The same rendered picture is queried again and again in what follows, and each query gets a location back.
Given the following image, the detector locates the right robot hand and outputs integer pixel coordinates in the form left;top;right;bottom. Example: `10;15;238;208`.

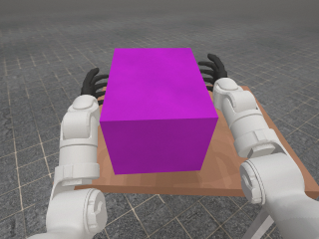
198;54;228;92

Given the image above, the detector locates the robot right upper arm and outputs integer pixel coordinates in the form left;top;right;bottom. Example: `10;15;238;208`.
239;152;319;239

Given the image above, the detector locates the right robot forearm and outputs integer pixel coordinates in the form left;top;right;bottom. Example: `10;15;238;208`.
212;78;305;191

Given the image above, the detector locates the left robot hand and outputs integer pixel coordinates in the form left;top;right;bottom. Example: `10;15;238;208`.
80;67;109;106

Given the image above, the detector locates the left robot forearm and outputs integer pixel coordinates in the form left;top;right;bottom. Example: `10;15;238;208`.
46;95;101;230

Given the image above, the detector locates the table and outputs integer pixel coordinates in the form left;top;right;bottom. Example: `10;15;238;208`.
52;85;319;239

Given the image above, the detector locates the carton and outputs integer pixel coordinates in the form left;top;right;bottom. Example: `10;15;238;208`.
99;48;218;175

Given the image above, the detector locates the robot left upper arm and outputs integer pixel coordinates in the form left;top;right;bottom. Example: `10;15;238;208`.
26;188;108;239

